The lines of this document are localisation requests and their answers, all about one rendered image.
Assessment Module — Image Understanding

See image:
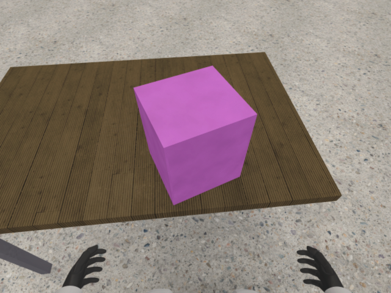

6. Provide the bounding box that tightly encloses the robot right hand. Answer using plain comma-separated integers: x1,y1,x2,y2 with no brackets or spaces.
297,246,343,292

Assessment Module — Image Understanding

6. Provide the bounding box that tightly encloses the table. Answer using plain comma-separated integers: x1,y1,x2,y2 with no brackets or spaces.
0,52,342,274

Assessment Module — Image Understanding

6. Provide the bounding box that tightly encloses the carton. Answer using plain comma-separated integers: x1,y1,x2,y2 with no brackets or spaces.
133,66,257,205

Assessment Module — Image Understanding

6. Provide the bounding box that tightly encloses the robot left hand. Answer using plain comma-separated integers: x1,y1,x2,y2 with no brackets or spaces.
62,245,106,289

